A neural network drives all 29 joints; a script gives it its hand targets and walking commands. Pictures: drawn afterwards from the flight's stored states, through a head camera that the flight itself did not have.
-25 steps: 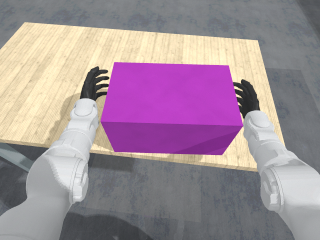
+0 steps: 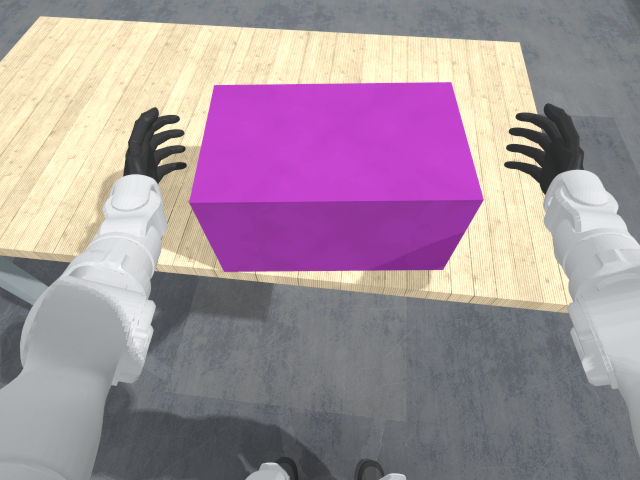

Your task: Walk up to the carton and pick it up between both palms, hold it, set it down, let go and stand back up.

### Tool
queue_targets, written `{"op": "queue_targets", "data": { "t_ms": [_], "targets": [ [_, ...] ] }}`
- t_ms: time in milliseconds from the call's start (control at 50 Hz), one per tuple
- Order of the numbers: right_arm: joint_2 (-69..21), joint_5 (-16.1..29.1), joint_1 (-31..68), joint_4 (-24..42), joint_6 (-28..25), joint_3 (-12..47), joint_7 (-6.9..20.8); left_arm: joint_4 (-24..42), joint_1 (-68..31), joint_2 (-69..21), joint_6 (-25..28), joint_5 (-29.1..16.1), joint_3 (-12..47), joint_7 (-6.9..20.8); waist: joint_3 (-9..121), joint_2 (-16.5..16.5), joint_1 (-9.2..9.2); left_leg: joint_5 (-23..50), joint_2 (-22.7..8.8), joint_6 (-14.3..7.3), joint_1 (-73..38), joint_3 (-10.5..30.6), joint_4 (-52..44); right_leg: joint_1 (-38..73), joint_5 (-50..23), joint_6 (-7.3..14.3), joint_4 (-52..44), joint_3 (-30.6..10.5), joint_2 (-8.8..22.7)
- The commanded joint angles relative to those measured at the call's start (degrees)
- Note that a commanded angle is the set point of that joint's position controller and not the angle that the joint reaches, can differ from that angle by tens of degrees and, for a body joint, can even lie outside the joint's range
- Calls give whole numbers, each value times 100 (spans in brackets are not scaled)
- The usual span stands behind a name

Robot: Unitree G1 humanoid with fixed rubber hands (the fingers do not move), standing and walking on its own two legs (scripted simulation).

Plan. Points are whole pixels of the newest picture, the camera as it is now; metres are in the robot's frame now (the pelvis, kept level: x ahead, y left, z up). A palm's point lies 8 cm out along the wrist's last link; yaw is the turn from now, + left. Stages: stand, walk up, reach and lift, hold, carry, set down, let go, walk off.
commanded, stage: set down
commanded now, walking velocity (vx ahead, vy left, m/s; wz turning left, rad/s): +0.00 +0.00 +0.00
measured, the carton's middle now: (332, 181) +0.49 +0.04 +0.03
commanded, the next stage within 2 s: none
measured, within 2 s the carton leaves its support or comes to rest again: neither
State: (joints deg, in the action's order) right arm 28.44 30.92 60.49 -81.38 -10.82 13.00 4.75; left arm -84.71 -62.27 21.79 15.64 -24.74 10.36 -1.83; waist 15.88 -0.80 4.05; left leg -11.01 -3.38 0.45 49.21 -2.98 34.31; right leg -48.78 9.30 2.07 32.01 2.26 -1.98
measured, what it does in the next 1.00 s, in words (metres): stands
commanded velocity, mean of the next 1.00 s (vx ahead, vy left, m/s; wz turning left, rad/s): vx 0.00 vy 0.00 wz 0.00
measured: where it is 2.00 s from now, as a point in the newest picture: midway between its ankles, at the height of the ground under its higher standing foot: outside the picture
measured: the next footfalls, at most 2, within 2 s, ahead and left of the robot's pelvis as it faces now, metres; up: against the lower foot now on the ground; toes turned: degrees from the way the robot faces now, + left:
none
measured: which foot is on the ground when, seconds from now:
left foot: down 0.00-1.00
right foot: down 0.00-1.00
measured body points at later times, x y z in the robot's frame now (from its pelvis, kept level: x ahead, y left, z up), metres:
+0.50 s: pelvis +0.00 +0.00 -0.01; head +0.11 +0.01 +0.43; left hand +0.47 +0.28 +0.08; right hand +0.50 -0.23 +0.08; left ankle +0.03 +0.13 -0.71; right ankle +0.04 -0.10 -0.71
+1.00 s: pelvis +0.02 +0.00 +0.03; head +0.05 +0.02 +0.48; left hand +0.45 +0.29 +0.18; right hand +0.48 -0.25 +0.19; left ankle +0.03 +0.13 -0.71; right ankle +0.04 -0.10 -0.71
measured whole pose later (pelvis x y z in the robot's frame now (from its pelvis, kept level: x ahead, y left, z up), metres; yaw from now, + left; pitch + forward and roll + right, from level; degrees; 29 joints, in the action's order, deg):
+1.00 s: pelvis +0.02 +0.00 +0.03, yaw +3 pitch +8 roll -1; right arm 35.0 33.7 54.0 -63.6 6.5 11.3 6.2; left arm -59.3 -55.0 27.5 -8.7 -18.2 4.2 1.9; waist 5.3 -1.7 1.5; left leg -9.2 -1.6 0.7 22.4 -0.2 23.4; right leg -21.0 8.3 1.9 21.0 3.0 -1.5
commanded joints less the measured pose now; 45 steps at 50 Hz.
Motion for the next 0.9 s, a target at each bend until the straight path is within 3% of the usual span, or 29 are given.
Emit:
{"op": "queue_targets", "data": {
  "t_ms": [0,20,40,80,140,260,300,380,420,440,480,520,560,580,600,620,640,720,800,880],
  "targets": [
    [630,71,2573,704,-99,-26,88,487,-2576,1055,347,-369,277,18,3490,-457,-1,82,184,-233,-904,132,-32,1569,366,-222,-99,-204,237],
    [700,121,2563,856,-152,-35,106,567,-2599,1068,377,-424,400,-5,3810,-318,30,280,166,-197,-955,138,57,1636,211,-163,-46,-237,227],
    [516,112,2459,586,-91,-11,125,352,-2566,946,369,-364,416,14,3507,-242,-47,356,165,-176,-985,135,106,1575,102,-162,56,-178,201],
    [819,101,2530,424,-78,-123,96,245,-2694,1255,283,-299,284,82,3420,-366,-106,468,205,-116,-995,89,219,1566,-131,-224,97,-174,200],
    [823,165,2453,296,-177,-145,61,316,-2640,1162,293,-169,324,135,3715,-36,-128,1028,217,-30,-1082,108,360,1690,-767,-223,292,-117,147],
    [1184,282,2517,970,-282,-190,-71,921,-2692,1434,188,-198,92,171,4433,-2,-249,1407,287,-4,-1265,119,491,2089,-1507,-301,444,-133,129],
    [1058,329,2242,640,-229,-110,-65,665,-2349,1302,164,-158,106,215,4026,1,-291,1285,270,-14,-1118,190,446,1986,-1345,-311,470,-90,121],
    [1199,321,2293,1028,-245,-192,0,1274,-2474,1228,128,-276,241,160,4321,213,-328,1664,196,136,-1846,255,455,1537,-1234,-223,404,36,27],
    [1048,309,1974,783,-244,-101,40,998,-2060,1097,58,-142,184,182,3939,124,-291,1831,183,78,-2025,306,532,1408,-1349,-203,378,42,19],
    [1067,366,1932,901,-257,-94,64,1155,-2099,1165,58,-134,67,193,3997,197,-178,1854,218,72,-1947,280,550,1472,-1388,-223,395,-12,36],
    [1445,412,2040,1469,-326,-224,40,1941,-2126,1405,6,-14,-125,91,4604,363,-162,2270,202,171,-2297,270,521,1751,-1847,-240,400,22,-48],
    [1431,500,1957,1605,-235,-132,45,2148,-2001,1473,-188,29,-292,69,4648,262,-48,2679,212,160,-2467,278,571,1939,-2249,-251,432,19,-116],
    [1515,465,2017,1576,-70,-168,71,2212,-1951,1547,-435,43,-402,41,4375,-31,-65,2405,193,94,-2535,279,388,2021,-2095,-284,295,44,-146],
    [2780,508,2519,3692,-77,-857,-70,4604,-2649,2034,-902,-133,-859,-25,6377,221,50,2907,468,262,-2679,-16,368,2996,-2969,-525,91,-41,-273],
    [2448,256,2827,3288,372,-680,-87,4122,-2417,2082,-1390,-168,-745,-51,5577,-199,-314,3227,298,159,-3184,250,251,2970,-3376,-565,60,59,-324],
    [2482,359,2636,3223,631,-734,-84,4336,-2481,2026,-1724,-114,-859,-44,5310,-92,-187,2923,365,148,-3182,252,72,2866,-3049,-555,-146,29,-251],
    [2378,359,2681,3139,861,-668,-60,4168,-2437,1965,-2006,-112,-793,-60,5023,-258,-198,2668,348,75,-3115,269,-70,2952,-2814,-521,-229,11,-244],
    [1925,460,2413,2318,1600,-265,41,3105,-2218,1757,-2633,19,-691,29,3185,-621,-23,1322,353,-162,-2376,185,-745,3569,-1651,-439,-561,-217,-60],
    [1589,512,1948,1784,1892,17,101,2346,-1798,1513,-2680,305,-588,238,1631,-461,-35,722,361,-195,-2441,188,-1181,3819,-829,-298,-967,-327,72],
    [1407,382,1293,1794,1864,-73,168,2446,-1287,1243,-2468,521,-544,370,795,-123,-195,587,324,-186,-3005,269,-1287,3576,-155,-120,-1295,-292,119]
  ]
}}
